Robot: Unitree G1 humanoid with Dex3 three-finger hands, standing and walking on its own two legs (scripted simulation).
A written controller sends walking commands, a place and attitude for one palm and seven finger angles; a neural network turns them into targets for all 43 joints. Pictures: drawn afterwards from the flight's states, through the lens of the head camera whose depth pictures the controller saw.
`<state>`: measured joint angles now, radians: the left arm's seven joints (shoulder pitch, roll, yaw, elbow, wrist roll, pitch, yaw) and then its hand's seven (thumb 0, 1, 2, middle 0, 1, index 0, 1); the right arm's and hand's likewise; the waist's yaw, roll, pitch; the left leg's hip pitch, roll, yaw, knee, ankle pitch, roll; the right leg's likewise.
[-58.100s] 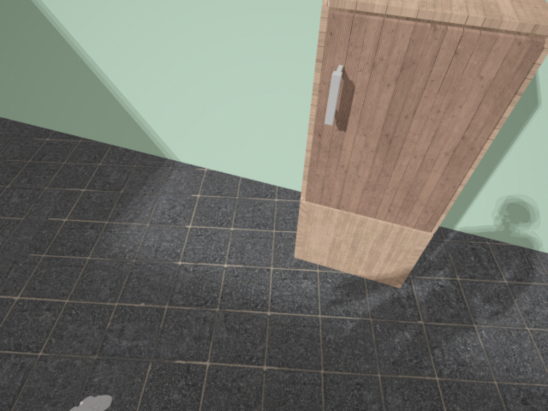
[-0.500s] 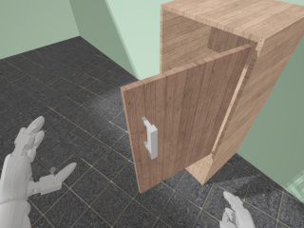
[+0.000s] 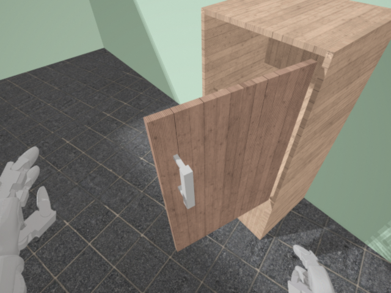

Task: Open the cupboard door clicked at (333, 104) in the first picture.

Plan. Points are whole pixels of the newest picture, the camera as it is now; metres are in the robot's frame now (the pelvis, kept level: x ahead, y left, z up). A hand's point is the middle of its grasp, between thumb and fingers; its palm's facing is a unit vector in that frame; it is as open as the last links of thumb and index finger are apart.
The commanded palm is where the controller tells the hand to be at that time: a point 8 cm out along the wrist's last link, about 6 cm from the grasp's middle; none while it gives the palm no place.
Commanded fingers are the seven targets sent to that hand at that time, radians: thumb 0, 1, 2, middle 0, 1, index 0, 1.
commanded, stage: draw the hand back to the body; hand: left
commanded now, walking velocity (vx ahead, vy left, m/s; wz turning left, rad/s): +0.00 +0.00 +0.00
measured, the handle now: (183, 182) +0.33 +0.08 +0.05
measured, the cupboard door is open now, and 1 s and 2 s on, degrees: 80 80 80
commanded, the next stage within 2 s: step back with the hand held close in 0.10 s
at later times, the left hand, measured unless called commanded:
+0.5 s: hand (51, 219) +0.18 +0.26 +0.14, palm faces +0.31 -0.80 -0.51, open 7.4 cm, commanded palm +0.12 +0.30 +0.17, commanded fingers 0.00 0.90 0.90 -0.20 -0.30 -0.20 -0.30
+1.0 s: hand out of the picture +0.06 +0.29 +0.15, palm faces +0.47 -0.75 -0.46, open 7.4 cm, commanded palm -0.01 +0.33 +0.17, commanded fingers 0.00 0.90 0.90 -0.20 -0.30 -0.20 -0.30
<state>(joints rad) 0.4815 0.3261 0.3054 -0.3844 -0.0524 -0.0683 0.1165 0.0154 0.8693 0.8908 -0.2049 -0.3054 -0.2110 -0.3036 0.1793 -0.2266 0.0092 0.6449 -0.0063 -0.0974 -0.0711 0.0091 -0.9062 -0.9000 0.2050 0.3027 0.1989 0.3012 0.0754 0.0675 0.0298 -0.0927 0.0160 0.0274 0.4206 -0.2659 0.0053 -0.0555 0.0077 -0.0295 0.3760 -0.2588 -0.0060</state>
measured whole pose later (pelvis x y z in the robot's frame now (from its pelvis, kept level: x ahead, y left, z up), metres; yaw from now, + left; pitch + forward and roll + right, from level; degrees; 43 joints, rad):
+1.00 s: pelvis -0.14 +0.03 -0.02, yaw +2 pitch -2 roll -2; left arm 0.53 0.39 0.42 -0.54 0.00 -0.23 0.17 0.02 0.89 0.90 -0.21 -0.31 -0.22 -0.30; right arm 0.22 -0.21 0.00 0.59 0.00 -0.10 -0.08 0.01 -0.90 -0.90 0.21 0.30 0.20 0.30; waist 0.01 0.00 0.08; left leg -0.45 -0.01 0.03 0.66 -0.29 0.04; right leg -0.38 0.00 0.01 0.55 -0.13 0.02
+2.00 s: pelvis -0.33 +0.00 +0.00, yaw -3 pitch -1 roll +3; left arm 0.53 0.38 0.41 -0.36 -0.02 -0.22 0.15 0.01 0.89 0.90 -0.21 -0.31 -0.22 -0.30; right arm 0.30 -0.23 -0.02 0.71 -0.01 -0.11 -0.08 0.01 -0.91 -0.90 0.21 0.30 0.20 0.30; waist 0.01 -0.01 -0.05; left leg -0.51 0.03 0.04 0.99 -0.27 -0.01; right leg -0.21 0.01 -0.08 0.46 -0.25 -0.09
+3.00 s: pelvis -0.36 +0.06 +0.00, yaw -1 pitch -2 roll +0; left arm 0.28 0.22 0.02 1.15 0.01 0.01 0.02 0.01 0.92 0.90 -0.20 -0.30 -0.20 -0.30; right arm 0.28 -0.19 -0.01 1.11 -0.02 0.02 -0.01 0.00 -0.91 -0.90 0.20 0.30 0.20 0.30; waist 0.00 0.05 0.07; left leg -0.19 -0.02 0.05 0.41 -0.20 0.03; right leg -0.21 -0.03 -0.10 0.41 -0.18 -0.01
